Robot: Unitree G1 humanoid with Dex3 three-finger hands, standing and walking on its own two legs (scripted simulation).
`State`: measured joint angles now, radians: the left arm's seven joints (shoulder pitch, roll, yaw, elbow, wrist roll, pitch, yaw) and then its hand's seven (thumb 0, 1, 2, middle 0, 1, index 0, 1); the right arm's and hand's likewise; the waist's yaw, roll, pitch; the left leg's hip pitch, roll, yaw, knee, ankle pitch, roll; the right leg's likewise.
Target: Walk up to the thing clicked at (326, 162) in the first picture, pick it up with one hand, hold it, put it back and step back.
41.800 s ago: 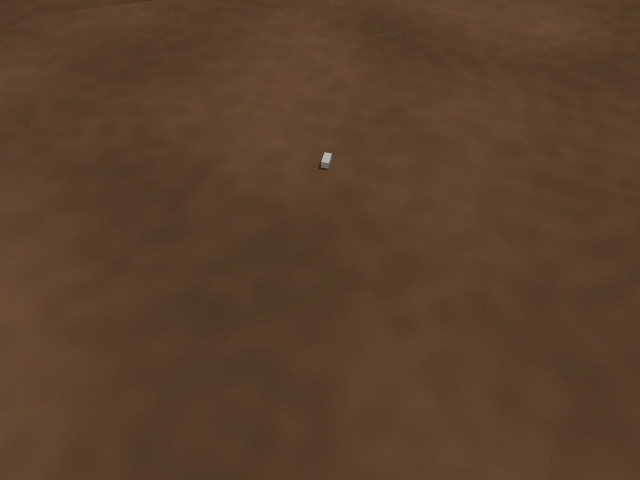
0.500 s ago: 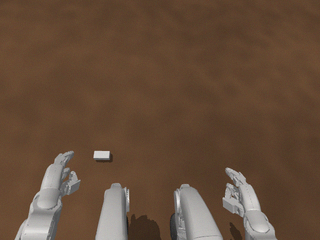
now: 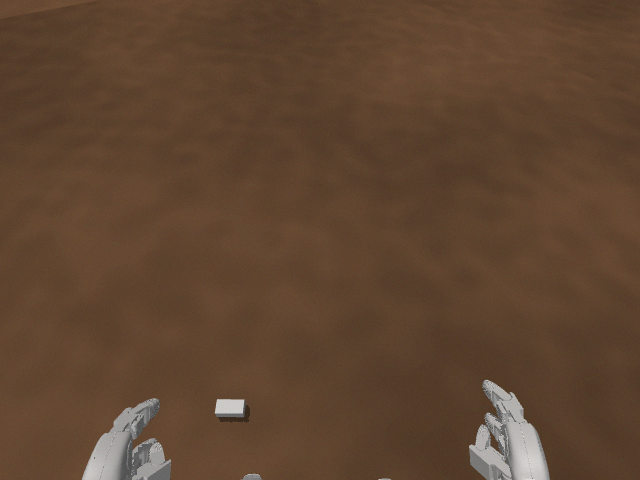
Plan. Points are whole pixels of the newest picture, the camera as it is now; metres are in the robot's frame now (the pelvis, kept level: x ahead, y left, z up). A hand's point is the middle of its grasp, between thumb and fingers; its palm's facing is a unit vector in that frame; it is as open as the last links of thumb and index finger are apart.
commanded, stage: home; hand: left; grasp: from above
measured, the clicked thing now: (230, 408) +0.43 +0.22 -0.70
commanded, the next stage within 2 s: stand in 1.96 s
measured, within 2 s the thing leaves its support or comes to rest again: neither
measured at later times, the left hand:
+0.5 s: hand out of the picture +0.16 +0.18 -0.05, palm faces +0.05 -0.98 -0.20, open 7.4 cm
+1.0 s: hand out of the picture +0.15 +0.18 -0.05, palm faces +0.04 -0.98 -0.19, open 7.4 cm
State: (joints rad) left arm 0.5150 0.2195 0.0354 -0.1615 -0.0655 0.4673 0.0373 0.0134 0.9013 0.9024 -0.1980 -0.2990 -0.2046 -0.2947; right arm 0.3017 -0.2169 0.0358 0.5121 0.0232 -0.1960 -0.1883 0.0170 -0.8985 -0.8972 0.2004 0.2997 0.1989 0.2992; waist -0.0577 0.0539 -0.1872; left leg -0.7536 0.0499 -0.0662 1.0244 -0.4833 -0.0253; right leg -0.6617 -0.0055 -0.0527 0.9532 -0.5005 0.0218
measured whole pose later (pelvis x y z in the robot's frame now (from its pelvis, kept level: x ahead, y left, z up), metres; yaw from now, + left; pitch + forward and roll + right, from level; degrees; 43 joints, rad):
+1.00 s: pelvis -0.01 +0.00 +0.00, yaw +0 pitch +9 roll -3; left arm 0.50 0.23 0.03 -0.14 -0.05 0.47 0.01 0.02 0.90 0.90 -0.20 -0.30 -0.20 -0.29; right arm 0.28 -0.21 0.04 0.53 0.01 -0.24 -0.18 0.02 -0.90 -0.90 0.20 0.30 0.20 0.30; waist -0.04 0.04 -0.15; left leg -0.72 0.05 -0.06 1.02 -0.47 -0.02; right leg -0.63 -0.01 -0.05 0.96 -0.49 0.02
